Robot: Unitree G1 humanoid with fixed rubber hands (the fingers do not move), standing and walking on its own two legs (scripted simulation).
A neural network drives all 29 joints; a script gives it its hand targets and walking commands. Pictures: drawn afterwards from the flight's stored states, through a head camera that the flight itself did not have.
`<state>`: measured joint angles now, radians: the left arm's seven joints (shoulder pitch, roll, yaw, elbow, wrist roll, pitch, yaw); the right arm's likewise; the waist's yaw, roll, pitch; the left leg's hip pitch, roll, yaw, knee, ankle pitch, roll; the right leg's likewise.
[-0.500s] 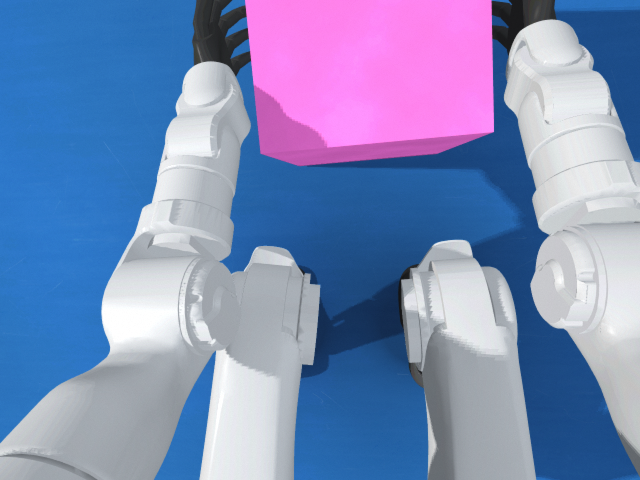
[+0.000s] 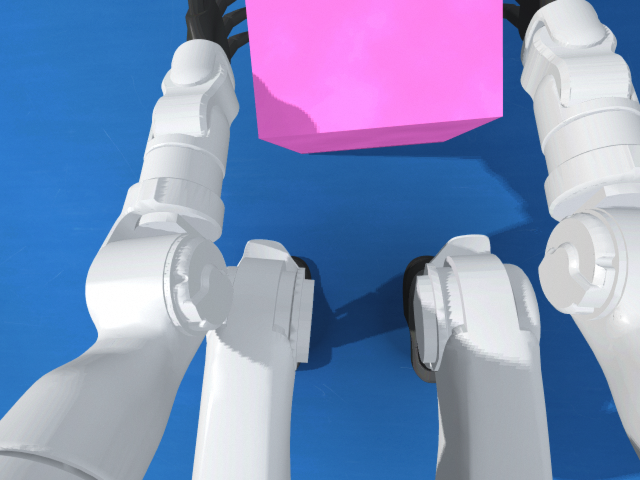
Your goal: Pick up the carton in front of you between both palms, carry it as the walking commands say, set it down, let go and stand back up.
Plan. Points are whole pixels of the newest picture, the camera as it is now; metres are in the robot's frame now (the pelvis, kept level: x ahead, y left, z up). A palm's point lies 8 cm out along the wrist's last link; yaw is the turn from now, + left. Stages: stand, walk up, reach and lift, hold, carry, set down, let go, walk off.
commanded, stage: set down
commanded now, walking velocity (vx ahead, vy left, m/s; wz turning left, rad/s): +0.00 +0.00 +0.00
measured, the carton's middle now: (368, 50) +0.53 -0.03 -0.24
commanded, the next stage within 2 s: let go in 1.30 s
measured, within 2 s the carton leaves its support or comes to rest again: neither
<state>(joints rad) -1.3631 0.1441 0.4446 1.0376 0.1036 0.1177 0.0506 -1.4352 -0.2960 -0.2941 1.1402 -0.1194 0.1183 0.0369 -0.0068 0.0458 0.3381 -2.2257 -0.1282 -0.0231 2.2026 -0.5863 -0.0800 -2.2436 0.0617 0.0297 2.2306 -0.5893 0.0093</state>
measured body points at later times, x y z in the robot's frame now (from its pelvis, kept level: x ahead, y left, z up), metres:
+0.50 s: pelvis +0.00 +0.00 +0.03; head +0.35 -0.02 +0.31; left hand +0.54 +0.15 -0.11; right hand +0.55 -0.22 -0.11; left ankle +0.12 +0.12 -0.33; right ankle +0.11 -0.11 -0.33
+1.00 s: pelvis +0.02 +0.00 +0.16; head +0.34 -0.03 +0.47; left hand +0.54 +0.16 +0.05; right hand +0.55 -0.24 +0.05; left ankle +0.11 +0.12 -0.33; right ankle +0.11 -0.11 -0.33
